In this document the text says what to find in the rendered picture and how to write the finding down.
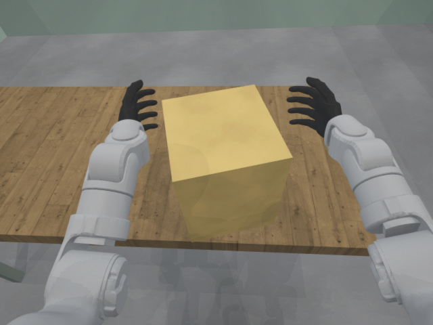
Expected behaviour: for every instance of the table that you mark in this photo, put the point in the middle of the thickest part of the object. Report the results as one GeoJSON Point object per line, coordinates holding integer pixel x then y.
{"type": "Point", "coordinates": [47, 135]}

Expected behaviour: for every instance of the left robot upper arm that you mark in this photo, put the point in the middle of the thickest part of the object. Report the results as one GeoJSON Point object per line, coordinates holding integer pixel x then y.
{"type": "Point", "coordinates": [86, 288]}

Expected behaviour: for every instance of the carton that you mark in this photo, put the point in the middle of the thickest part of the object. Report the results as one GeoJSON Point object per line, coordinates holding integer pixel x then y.
{"type": "Point", "coordinates": [228, 161]}

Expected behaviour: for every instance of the left robot forearm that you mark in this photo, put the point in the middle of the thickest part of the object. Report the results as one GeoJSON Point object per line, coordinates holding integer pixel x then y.
{"type": "Point", "coordinates": [103, 210]}

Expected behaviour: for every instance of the right robot upper arm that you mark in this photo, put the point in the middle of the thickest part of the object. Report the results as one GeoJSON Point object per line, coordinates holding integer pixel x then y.
{"type": "Point", "coordinates": [402, 267]}

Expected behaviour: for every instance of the right robot forearm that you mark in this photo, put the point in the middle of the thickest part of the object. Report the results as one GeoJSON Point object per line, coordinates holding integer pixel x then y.
{"type": "Point", "coordinates": [387, 203]}

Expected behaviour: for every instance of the right robot hand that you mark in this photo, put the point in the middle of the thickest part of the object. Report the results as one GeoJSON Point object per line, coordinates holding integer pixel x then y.
{"type": "Point", "coordinates": [325, 107]}

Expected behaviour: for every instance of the left robot hand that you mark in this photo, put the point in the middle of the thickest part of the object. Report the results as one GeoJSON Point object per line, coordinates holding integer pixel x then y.
{"type": "Point", "coordinates": [130, 107]}

